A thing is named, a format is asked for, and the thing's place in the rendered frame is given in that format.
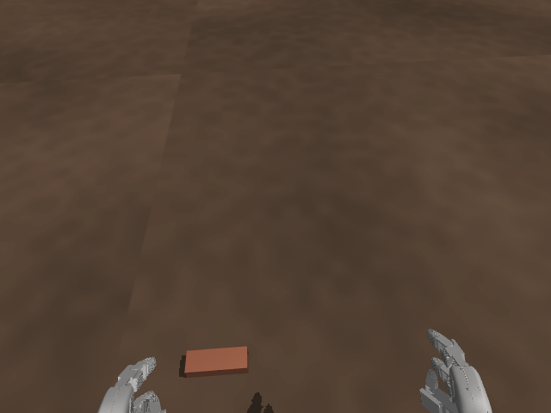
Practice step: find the left robot hand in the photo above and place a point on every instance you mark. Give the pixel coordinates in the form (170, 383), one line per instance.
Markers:
(120, 398)

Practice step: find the carton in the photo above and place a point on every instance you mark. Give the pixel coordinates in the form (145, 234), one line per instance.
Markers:
(216, 361)

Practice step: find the right robot hand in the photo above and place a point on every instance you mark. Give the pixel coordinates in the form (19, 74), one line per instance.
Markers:
(462, 381)

